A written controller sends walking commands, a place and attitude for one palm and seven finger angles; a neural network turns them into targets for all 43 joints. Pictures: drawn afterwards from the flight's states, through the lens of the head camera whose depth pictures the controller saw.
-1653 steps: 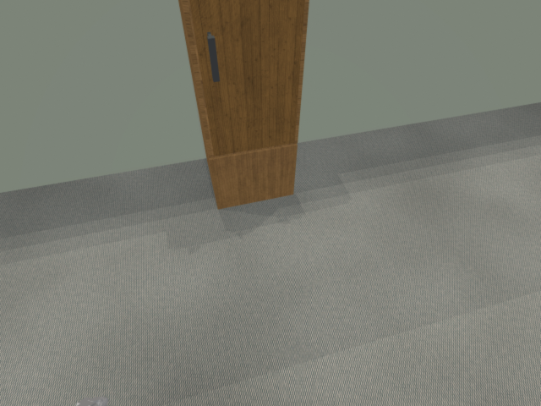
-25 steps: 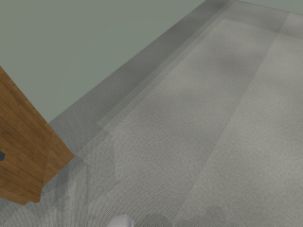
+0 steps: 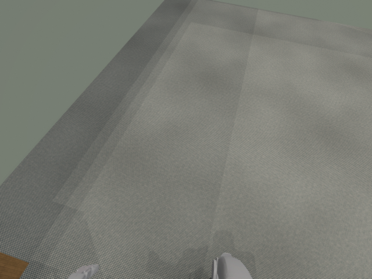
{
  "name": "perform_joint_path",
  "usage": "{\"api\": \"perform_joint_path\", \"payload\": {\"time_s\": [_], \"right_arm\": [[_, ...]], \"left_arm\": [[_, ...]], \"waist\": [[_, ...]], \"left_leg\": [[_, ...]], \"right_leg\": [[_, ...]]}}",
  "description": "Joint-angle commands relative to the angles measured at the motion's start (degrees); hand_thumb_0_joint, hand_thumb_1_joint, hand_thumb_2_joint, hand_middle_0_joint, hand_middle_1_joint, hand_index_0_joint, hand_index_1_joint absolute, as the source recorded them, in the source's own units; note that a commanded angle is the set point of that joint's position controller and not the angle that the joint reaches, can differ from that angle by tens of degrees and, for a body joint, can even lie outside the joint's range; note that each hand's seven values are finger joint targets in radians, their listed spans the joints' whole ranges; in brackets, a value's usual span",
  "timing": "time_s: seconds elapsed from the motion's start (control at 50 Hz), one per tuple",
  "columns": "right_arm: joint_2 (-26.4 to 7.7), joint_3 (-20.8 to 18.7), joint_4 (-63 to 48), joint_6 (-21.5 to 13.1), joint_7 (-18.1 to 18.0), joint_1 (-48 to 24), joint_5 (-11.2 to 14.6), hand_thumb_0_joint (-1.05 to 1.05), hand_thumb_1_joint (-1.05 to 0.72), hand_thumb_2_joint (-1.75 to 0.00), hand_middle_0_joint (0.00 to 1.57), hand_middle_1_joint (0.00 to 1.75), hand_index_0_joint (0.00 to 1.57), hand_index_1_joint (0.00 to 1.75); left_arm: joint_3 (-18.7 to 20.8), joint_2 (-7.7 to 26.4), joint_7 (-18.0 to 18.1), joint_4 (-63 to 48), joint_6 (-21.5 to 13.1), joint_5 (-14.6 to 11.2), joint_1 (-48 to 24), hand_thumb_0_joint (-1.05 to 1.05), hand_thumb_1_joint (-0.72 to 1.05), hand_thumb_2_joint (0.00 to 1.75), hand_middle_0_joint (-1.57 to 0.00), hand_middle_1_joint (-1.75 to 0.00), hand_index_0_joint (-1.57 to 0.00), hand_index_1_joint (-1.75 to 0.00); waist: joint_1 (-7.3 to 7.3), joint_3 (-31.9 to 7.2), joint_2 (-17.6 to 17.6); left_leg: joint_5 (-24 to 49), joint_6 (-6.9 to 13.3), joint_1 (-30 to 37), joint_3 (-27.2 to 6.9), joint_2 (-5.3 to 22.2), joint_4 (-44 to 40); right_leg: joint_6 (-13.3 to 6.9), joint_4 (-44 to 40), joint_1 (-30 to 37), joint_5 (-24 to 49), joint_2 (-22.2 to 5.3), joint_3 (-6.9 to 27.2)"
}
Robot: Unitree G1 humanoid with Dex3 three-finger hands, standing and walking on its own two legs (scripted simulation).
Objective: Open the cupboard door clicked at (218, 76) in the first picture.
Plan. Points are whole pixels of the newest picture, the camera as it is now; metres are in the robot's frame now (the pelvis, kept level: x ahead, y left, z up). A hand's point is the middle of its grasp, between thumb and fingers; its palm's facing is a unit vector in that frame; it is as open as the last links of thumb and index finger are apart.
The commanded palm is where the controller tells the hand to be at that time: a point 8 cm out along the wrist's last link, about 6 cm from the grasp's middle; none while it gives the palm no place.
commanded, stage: walk to a spot facing it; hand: left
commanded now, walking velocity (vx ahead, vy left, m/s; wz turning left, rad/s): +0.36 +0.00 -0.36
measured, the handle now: out of the picture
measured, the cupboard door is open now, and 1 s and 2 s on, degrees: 46 46 46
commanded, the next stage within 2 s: turn to face it in 1.04 s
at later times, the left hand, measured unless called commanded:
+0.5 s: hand (143, 222) +0.28 +0.12 -0.17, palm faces -0.06 -0.97 -0.23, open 7.1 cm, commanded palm none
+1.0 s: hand (161, 138) +0.57 +0.11 -0.17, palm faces -0.18 -0.96 -0.19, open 7.3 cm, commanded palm none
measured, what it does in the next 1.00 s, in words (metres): walks ahead: right foot, then left foot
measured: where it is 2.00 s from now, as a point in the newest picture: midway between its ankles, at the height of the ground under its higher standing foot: (218, 179)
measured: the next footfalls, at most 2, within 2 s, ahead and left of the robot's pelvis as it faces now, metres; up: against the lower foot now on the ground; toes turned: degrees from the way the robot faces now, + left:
right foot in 0.18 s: +0.20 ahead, -0.13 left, +0.00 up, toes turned -10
left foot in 0.68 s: +0.50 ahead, +0.04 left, +0.00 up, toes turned -2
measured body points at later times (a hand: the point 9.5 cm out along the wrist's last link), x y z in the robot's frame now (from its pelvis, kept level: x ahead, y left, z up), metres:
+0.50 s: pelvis +0.23 -0.07 +0.00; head +0.26 -0.08 +0.45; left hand +0.28 +0.17 -0.15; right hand +0.28 -0.31 -0.15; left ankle +0.35 +0.07 -0.69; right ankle +0.17 -0.12 -0.74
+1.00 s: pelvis +0.48 -0.07 +0.00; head +0.50 -0.07 +0.45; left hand +0.58 +0.16 -0.15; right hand +0.39 -0.29 -0.15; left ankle +0.46 +0.04 -0.74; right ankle +0.54 -0.23 -0.69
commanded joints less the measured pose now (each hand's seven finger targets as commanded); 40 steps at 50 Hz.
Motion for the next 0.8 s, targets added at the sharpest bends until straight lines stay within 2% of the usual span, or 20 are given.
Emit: {"api": "perform_joint_path", "payload": {"time_s": [0.0, 0.04, 0.08, 0.12, 0.14, 0.16, 0.18, 0.2, 0.22, 0.28, 0.32, 0.4, 0.52, 0.58, 0.62, 0.64, 0.66, 0.68, 0.74, 0.78], "right_arm": [[-8.51, -1.69, -0.13, -0.34, -0.40, 7.19, -0.59, 0.00, -0.90, -0.90, 0.20, 0.30, 0.20, 0.30], [-8.89, -1.75, 0.92, -0.09, -0.40, 7.38, -0.76, 0.00, -0.90, -0.90, 0.20, 0.30, 0.20, 0.30], [-9.97, -1.83, 1.83, 0.16, -0.44, 7.46, -0.66, 0.00, -0.90, -0.90, 0.20, 0.30, 0.20, 0.30], [-10.78, -1.94, 1.40, 0.31, -0.05, 3.95, 0.21, 0.00, -0.90, -0.90, 0.20, 0.30, 0.20, 0.30], [-8.01, -1.58, 0.20, 0.09, 0.58, 4.06, 1.37, 0.00, -0.90, -0.90, 0.20, 0.30, 0.20, 0.30], [-5.65, -1.60, -1.96, 0.00, 0.18, 2.01, 1.87, 0.00, -0.90, -0.90, 0.20, 0.30, 0.20, 0.30], [-7.15, -2.34, -1.94, 0.35, 0.32, -1.51, 1.46, 0.00, -0.90, -0.90, 0.20, 0.30, 0.20, 0.30], [-6.51, -2.70, -2.02, 0.56, 0.23, -3.67, 1.19, 0.00, -0.90, -0.90, 0.20, 0.30, 0.20, 0.30], [-6.03, -2.72, -1.00, 1.13, 0.35, -4.02, 0.65, 0.00, -0.90, -0.90, 0.20, 0.30, 0.20, 0.30], [-2.94, -2.30, 1.69, 3.04, 0.85, 2.26, -0.14, 0.00, -0.90, -0.90, 0.20, 0.30, 0.20, 0.30], [-2.31, -2.45, 1.73, 3.18, 1.26, 1.19, -0.12, 0.00, -0.90, -0.90, 0.20, 0.30, 0.20, 0.30], [-3.49, -2.77, -2.27, 2.55, 1.79, -8.58, -0.07, 0.00, -0.90, -0.90, 0.20, 0.30, 0.20, 0.30], [-4.41, -2.61, -6.24, 1.64, 2.93, -20.91, 0.54, 0.00, -0.90, -0.90, 0.20, 0.30, 0.20, 0.30], [-5.30, -2.65, -6.02, 1.23, 2.75, -21.18, 0.52, 0.00, -0.90, -0.90, 0.20, 0.30, 0.20, 0.30], [-7.05, -3.11, -2.56, 0.87, 1.78, -11.61, -0.03, 0.00, -0.90, -0.90, 0.20, 0.30, 0.20, 0.30], [-11.04, -3.92, -0.16, 0.64, 1.08, -1.71, -0.64, 0.00, -0.90, -0.90, 0.20, 0.30, 0.20, 0.30], [-17.36, -5.34, 1.51, 0.34, 0.54, 6.40, -1.45, 0.00, -0.90, -0.90, 0.20, 0.30, 0.20, 0.30], [-18.02, -5.02, 1.72, 0.95, 0.31, 7.78, -0.49, 0.00, -0.90, -0.90, 0.20, 0.30, 0.20, 0.30], [-9.28, -3.00, -1.31, 0.02, 0.09, -4.84, -0.18, 0.00, -0.90, -0.90, 0.20, 0.30, 0.20, 0.30], [-7.45, -2.39, -0.96, -0.77, -0.10, -5.97, 0.04, 0.00, -0.90, -0.90, 0.20, 0.30, 0.20, 0.30]], "left_arm": [[-1.22, -1.51, -0.20, -6.18, -1.63, -0.54, -9.96, 0.00, 0.90, 0.90, -0.20, -0.30, -0.20, -0.30], [-1.14, -0.90, 0.03, -6.28, -1.74, -0.67, -10.74, 0.00, 0.90, 0.90, -0.20, -0.30, -0.20, -0.30], [-0.90, 0.22, 0.44, -5.35, -2.25, -0.74, -7.32, 0.00, 0.90, 0.90, -0.20, -0.30, -0.20, -0.30], [0.39, 3.90, 1.33, 0.06, -3.48, -0.48, 9.78, 0.00, 0.90, 0.90, -0.20, -0.30, -0.20, -0.30], [2.35, 10.47, 2.33, 2.76, -3.98, -0.25, 19.39, 0.00, 0.90, 0.90, -0.20, -0.30, -0.20, -0.30], [2.93, 14.33, 2.88, 3.69, -3.84, -1.66, 21.76, 0.00, 0.90, 0.90, -0.20, -0.30, -0.20, -0.30], [2.61, 13.92, 3.36, 2.59, -3.78, -2.15, 17.61, 0.00, 0.90, 0.90, -0.20, -0.30, -0.20, -0.30], [1.71, 10.38, 3.66, 1.42, -3.73, -2.13, 12.33, 0.00, 0.90, 0.90, -0.20, -0.30, -0.20, -0.30], [0.69, 7.02, 3.90, 0.54, -3.81, -2.17, 7.67, 0.00, 0.90, 0.90, -0.20, -0.30, -0.20, -0.30], [-0.29, 3.28, 3.74, 0.58, -5.18, -1.46, 4.87, 0.00, 0.90, 0.90, -0.20, -0.30, -0.20, -0.30], [-0.46, 2.38, 3.52, 2.28, -5.91, -1.43, 7.08, 0.00, 0.90, 0.90, -0.20, -0.30, -0.20, -0.30], [-0.46, 1.07, 3.48, 3.88, -6.99, -1.67, 11.71, 0.00, 0.90, 0.90, -0.20, -0.30, -0.20, -0.30], [-1.18, 3.09, 4.12, 6.85, -7.06, -1.35, 16.26, 0.00, 0.90, 0.90, -0.20, -0.30, -0.20, -0.30], [-1.05, 4.28, 4.30, 7.82, -6.90, -1.38, 16.69, 0.00, 0.90, 0.90, -0.20, -0.30, -0.20, -0.30], [-0.96, 4.15, 4.36, 8.22, -6.73, -1.48, 16.49, 0.00, 0.90, 0.90, -0.20, -0.30, -0.20, -0.30], [-0.95, 3.42, 4.21, 7.34, -6.66, -1.87, 16.49, 0.00, 0.90, 0.90, -0.20, -0.30, -0.20, -0.30], [-1.26, 0.60, 3.56, 6.45, -6.70, -2.44, 19.93, 0.00, 0.90, 0.90, -0.20, -0.30, -0.20, -0.30], [-1.37, 1.16, 3.54, 4.47, -7.31, -1.99, 15.69, 0.00, 0.90, 0.90, -0.20, -0.30, -0.20, -0.30], [-0.93, -0.25, 2.70, 4.43, -5.40, -0.79, 10.52, 0.00, 0.90, 0.90, -0.20, -0.30, -0.20, -0.30], [-1.10, -2.66, 2.14, 5.08, -3.68, -0.41, 13.17, 0.00, 0.90, 0.90, -0.20, -0.30, -0.20, -0.30]], "waist": [[-2.88, 3.35, 9.10], [-2.29, 3.34, 9.98], [-0.13, 0.62, 8.59], [8.05, -7.97, 3.97], [11.65, -15.87, -6.67], [10.61, -17.18, -12.16], [9.54, -12.85, -8.68], [6.43, -6.92, -5.63], [3.80, -2.79, -1.58], [-1.44, -1.70, -4.93], [-1.47, -1.61, -4.71], [0.54, -0.68, -2.87], [2.67, 2.29, -3.67], [1.15, 2.78, -4.45], [-3.42, -1.45, -1.07], [-7.34, -7.26, 3.26], [-8.08, -16.97, 15.90], [-7.72, -15.16, 11.04], [-1.82, -0.41, 7.86], [0.96, 0.10, 7.40]], "left_leg": [[22.21, 5.83, 0.77, -5.03, 14.17, -8.43], [26.70, 5.79, 1.56, -4.26, 15.03, -7.51], [40.57, 5.26, 3.05, -2.80, 15.33, -0.68], [43.42, 2.15, -6.03, 0.22, 11.21, 19.36], [17.58, -0.28, -21.71, 2.27, 4.85, 37.73], [-19.19, -1.90, -34.26, -2.76, -1.88, 55.49], [-14.17, -0.96, -36.79, -10.79, 1.27, 59.67], [-8.22, -1.08, -37.27, -12.25, 3.64, 58.93], [-4.82, -1.16, -32.86, -12.89, 5.62, 53.80], [-0.07, -2.26, -26.46, -10.63, 5.02, 43.23], [3.02, -2.56, -26.69, -9.86, 4.04, 38.82], [6.98, -2.49, -34.01, -10.84, 3.93, 32.78], [7.36, -1.01, -32.31, -9.64, 1.77, 21.40], [5.60, 0.60, -24.87, -7.42, -1.14, 16.25], [7.81, 2.18, -7.36, -5.06, -4.62, 10.41], [9.43, 5.43, 8.58, -13.71, 2.19, 9.11], [10.08, 12.77, 21.92, -35.80, 19.29, 4.98], [12.80, 16.27, 17.82, -43.75, 24.62, -1.26], [-2.27, 10.27, -5.81, -30.09, 18.17, -8.83], [2.08, 8.86, -9.34, -21.63, 15.03, -10.76]], "right_leg": [[-1.45, -11.55, 0.57, 1.21, 0.48, -2.21], [-2.79, -14.07, 3.91, -0.43, 1.36, -2.81], [-4.58, -17.37, 12.04, -4.32, 3.81, -4.51], [-7.03, -23.83, 37.71, -0.91, 5.69, -4.25], [-11.38, -27.92, 54.97, -4.34, -8.54, 13.31], [-16.99, -35.94, 58.29, 5.74, -21.30, 35.37], [-16.50, -38.37, 49.91, 2.25, -20.15, 32.98], [-15.12, -39.74, 41.30, 0.81, -18.04, 28.04], [-13.27, -41.20, 31.78, 0.80, -14.83, 21.17], [-10.65, -43.82, 23.38, 6.22, -8.62, 9.75], [-10.31, -44.79, 23.82, 6.81, -6.70, 9.06], [-11.66, -44.61, 31.52, 12.82, -7.98, 11.34], [-10.60, -42.62, 36.75, 21.88, -9.38, 11.53], [-9.47, -38.71, 36.79, 31.49, -9.27, 9.39], [-7.10, -26.04, 30.99, 39.14, -6.08, 6.54], [-4.85, -13.12, 20.14, 28.62, -3.18, 4.75], [-2.54, 8.98, 7.52, -3.71, 5.01, -0.69], [-3.16, 19.92, 2.53, -20.25, 6.28, 3.74], [-1.97, 22.62, -1.14, -9.03, -1.04, 6.42], [-1.10, 16.81, 0.90, -5.81, -1.93, 5.61]]}}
